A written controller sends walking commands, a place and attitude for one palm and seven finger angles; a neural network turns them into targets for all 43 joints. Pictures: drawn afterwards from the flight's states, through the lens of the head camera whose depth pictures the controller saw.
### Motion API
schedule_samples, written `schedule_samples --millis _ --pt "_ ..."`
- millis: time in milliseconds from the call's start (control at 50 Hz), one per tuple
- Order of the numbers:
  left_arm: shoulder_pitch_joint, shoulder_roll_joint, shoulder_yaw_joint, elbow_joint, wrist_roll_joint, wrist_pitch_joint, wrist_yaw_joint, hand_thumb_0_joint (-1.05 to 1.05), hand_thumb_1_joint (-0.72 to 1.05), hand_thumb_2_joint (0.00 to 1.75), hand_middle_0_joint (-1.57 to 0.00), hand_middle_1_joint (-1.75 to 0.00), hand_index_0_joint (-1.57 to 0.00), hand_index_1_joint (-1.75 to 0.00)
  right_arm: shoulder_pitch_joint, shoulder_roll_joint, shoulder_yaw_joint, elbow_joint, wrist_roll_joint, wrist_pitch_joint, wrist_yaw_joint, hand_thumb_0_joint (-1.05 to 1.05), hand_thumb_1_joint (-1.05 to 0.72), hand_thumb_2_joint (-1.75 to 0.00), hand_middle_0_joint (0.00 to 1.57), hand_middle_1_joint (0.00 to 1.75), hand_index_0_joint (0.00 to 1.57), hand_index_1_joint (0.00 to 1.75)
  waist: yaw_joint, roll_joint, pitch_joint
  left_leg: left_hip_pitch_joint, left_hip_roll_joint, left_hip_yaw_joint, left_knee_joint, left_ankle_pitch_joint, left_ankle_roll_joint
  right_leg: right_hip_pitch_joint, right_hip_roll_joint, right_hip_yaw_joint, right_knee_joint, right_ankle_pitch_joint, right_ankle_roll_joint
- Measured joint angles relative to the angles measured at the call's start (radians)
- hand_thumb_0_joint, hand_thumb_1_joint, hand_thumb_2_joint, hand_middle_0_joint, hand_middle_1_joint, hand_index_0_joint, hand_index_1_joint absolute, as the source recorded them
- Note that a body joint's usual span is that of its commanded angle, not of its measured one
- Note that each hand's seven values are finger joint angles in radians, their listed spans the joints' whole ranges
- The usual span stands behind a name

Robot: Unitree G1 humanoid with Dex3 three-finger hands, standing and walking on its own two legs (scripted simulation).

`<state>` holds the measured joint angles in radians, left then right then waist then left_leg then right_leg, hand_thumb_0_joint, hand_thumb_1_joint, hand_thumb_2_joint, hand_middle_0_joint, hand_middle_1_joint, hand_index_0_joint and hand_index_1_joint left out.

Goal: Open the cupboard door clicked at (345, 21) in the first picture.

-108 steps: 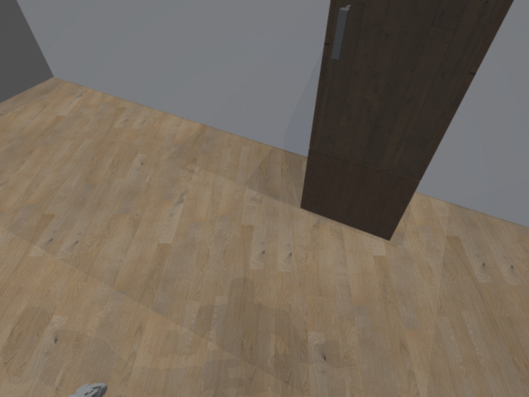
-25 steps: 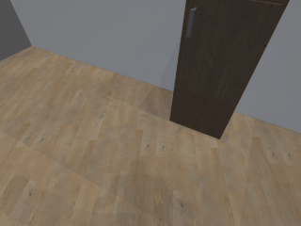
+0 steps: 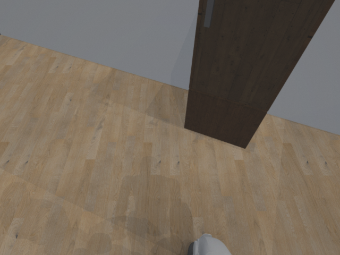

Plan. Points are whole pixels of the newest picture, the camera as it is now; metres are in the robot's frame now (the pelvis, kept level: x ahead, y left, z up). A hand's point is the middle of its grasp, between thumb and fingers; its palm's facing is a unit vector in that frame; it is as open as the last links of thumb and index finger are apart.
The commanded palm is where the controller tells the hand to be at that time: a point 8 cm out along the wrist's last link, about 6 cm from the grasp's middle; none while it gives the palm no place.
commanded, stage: turn to face it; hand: left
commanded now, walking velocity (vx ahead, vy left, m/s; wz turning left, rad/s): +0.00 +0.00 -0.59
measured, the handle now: (211, 5) +0.94 -0.13 +0.12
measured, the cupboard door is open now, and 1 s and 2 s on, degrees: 0 0 0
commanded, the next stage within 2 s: take the last steps up to it in 0.66 s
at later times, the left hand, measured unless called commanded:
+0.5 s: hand (103, 238) +0.18 +0.19 -0.17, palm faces -0.09 -0.98 -0.19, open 7.4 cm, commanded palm none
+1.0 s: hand (121, 219) +0.23 +0.15 -0.16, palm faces -0.35 -0.91 -0.21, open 7.4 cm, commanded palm none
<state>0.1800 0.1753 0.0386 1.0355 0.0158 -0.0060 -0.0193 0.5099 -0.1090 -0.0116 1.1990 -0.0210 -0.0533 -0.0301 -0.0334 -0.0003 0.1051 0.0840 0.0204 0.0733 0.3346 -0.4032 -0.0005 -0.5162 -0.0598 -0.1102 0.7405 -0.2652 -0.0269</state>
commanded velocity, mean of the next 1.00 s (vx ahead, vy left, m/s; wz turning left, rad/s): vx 0.08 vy -0.01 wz -0.30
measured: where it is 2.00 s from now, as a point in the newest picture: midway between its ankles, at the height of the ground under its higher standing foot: (186, 220)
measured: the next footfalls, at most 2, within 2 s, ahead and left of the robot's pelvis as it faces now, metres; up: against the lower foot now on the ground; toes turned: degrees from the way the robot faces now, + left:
right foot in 0.06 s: +0.19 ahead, -0.11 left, +0.00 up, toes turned -9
left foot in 0.50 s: +0.16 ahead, +0.11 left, +0.00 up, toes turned -7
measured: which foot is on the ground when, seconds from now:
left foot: down 0.00-0.06, up 0.08-0.48, down 0.50-0.96, up 0.98-1.00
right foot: up 0.00-0.04, down 0.06-0.52, up 0.54-0.94, down 0.96-1.00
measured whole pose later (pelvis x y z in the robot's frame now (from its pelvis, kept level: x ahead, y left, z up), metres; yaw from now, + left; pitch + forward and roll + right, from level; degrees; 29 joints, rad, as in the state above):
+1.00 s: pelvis +0.10 +0.00 +0.00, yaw -21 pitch +0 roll -1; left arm 0.20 0.16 0.05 1.02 0.03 0.00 -0.01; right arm 0.35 -0.19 -0.05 1.09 -0.02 0.02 -0.01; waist -0.04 0.05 0.02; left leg -0.28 0.12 0.18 0.71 -0.46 -0.01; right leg -0.19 -0.01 -0.11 0.54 -0.32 -0.03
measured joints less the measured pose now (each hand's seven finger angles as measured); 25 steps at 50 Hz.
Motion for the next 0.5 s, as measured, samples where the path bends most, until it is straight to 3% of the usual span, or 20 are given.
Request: schedule_samples --millis 60,80,100,140,180,240,320,440,500 --pt "-0.027 0.0 0.004 -0.029 0.005 -0.021 0.001 0.0 0.91 0.9 -0.19 -0.3 -0.2 -0.3 0.013 -0.008 -0.011 0.009 0.01 0.01 -0.002 0.0 -0.9 -0.89 0.2 0.3 0.21 0.3 0.002 0.007 0.009 -0.001 0.019 0.025 0.139 -0.093 -0.015 0.072 0.029 -0.025 -0.146 0.128 -0.023" --pt "-0.035 0.001 0.008 -0.034 0.009 -0.034 0.005 0.0 0.91 0.9 -0.19 -0.3 -0.2 -0.3 0.006 -0.011 -0.014 0.01 0.015 0.015 -0.001 0.0 -0.9 -0.89 0.2 0.3 0.21 0.3 0.007 0.007 0.011 -0.053 0.032 0.03 0.281 -0.12 -0.014 0.074 0.035 -0.027 -0.132 0.153 -0.058" --pt "-0.044 0.0 0.011 -0.039 0.006 -0.044 0.011 0.0 0.91 0.9 -0.19 -0.3 -0.2 -0.3 -0.016 -0.016 -0.017 0.006 0.02 0.023 -0.001 0.0 -0.9 -0.89 0.2 0.3 0.21 0.3 0.008 0.011 0.019 -0.13 0.037 0.011 0.471 -0.141 -0.013 0.067 0.042 -0.028 -0.094 0.127 -0.07" --pt "-0.053 -0.003 0.012 -0.046 -0.003 -0.043 0.021 0.0 0.91 0.9 -0.19 -0.3 -0.2 -0.3 -0.075 -0.031 -0.027 -0.018 0.023 0.035 -0.005 0.0 -0.9 -0.89 0.2 0.3 0.2 0.3 0.007 0.017 0.034 -0.271 0.036 -0.024 0.759 -0.134 -0.01 0.091 0.058 -0.025 -0.084 0.081 -0.07" --pt "-0.053 -0.005 0.012 -0.045 -0.007 -0.027 0.03 0.0 0.91 0.9 -0.19 -0.3 -0.2 -0.3 -0.143 -0.045 -0.033 -0.055 0.017 0.044 -0.005 0.0 -0.9 -0.89 0.2 0.3 0.2 0.3 0.009 0.015 0.029 -0.39 0.048 -0.027 0.88 -0.083 -0.011 0.122 0.074 -0.013 -0.128 0.086 -0.06" --pt "-0.044 -0.008 0.013 -0.04 -0.002 -0.002 0.037 0.0 0.91 0.9 -0.2 -0.3 -0.2 -0.3 -0.238 -0.061 -0.038 -0.126 0.005 0.055 -0.003 0.0 -0.91 -0.89 0.2 0.3 0.2 0.3 0.007 0.011 0.003 -0.516 0.071 -0.025 0.851 -0.024 -0.026 0.15 0.09 0.008 -0.198 0.119 -0.058" --pt "-0.026 -0.001 0.017 -0.044 0.007 0.018 0.034 0.0 0.92 0.9 -0.2 -0.3 -0.2 -0.3 -0.326 -0.072 -0.039 -0.202 -0.001 0.061 0.004 0.0 -0.91 -0.89 0.2 0.3 0.2 0.3 0.023 0.009 -0.04 -0.572 0.081 -0.029 0.696 0.021 -0.041 0.157 0.103 0.043 -0.24 0.139 -0.053" --pt "0.015 0.012 0.026 -0.069 0.013 0.033 0.024 0.0 0.91 0.9 -0.2 -0.3 -0.2 -0.3 -0.373 -0.071 -0.033 -0.252 0.004 0.063 0.012 0.0 -0.91 -0.89 0.2 0.3 0.2 0.3 0.066 -0.004 -0.086 -0.49 0.05 -0.03 0.464 0.005 -0.04 0.147 0.118 0.098 -0.241 0.136 -0.03" --pt "0.039 0.024 0.032 -0.078 0.008 0.041 0.024 0.0 0.91 0.9 -0.2 -0.3 -0.2 -0.3 -0.365 -0.066 -0.029 -0.26 0.01 0.053 0.009 0.0 -0.91 -0.89 0.2 0.3 0.2 0.3 0.073 -0.017 -0.097 -0.391 0.027 -0.016 0.283 0.073 -0.027 0.13 0.124 0.122 -0.215 0.124 -0.008"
